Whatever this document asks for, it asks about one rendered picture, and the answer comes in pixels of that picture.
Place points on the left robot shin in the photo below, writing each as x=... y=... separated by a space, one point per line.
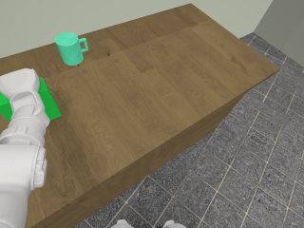
x=122 y=221

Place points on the robot left hand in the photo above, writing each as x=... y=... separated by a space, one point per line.
x=24 y=78

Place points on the table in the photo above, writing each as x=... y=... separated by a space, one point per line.
x=146 y=90

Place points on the robot left upper arm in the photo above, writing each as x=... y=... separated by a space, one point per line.
x=23 y=167

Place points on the sponge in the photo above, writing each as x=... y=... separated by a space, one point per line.
x=51 y=108

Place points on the left robot forearm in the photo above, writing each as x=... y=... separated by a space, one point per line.
x=29 y=121

